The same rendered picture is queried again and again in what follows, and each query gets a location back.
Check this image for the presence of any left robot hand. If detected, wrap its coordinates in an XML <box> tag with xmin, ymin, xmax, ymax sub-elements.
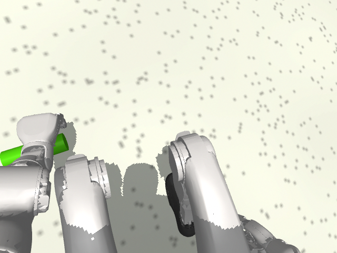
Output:
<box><xmin>17</xmin><ymin>113</ymin><xmax>67</xmax><ymax>147</ymax></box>

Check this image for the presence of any can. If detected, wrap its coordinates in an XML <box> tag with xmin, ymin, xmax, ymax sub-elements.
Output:
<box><xmin>0</xmin><ymin>133</ymin><xmax>69</xmax><ymax>166</ymax></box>

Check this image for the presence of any right robot foot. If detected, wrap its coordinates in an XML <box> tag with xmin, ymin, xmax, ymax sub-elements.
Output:
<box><xmin>165</xmin><ymin>173</ymin><xmax>195</xmax><ymax>237</ymax></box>

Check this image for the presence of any right robot hand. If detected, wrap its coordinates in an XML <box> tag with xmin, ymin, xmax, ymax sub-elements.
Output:
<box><xmin>238</xmin><ymin>214</ymin><xmax>276</xmax><ymax>253</ymax></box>

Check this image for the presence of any left robot arm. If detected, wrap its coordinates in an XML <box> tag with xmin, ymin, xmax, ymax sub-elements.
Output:
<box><xmin>0</xmin><ymin>141</ymin><xmax>54</xmax><ymax>253</ymax></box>

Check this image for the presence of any right robot arm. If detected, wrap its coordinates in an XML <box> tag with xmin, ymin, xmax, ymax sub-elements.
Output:
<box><xmin>266</xmin><ymin>239</ymin><xmax>300</xmax><ymax>253</ymax></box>

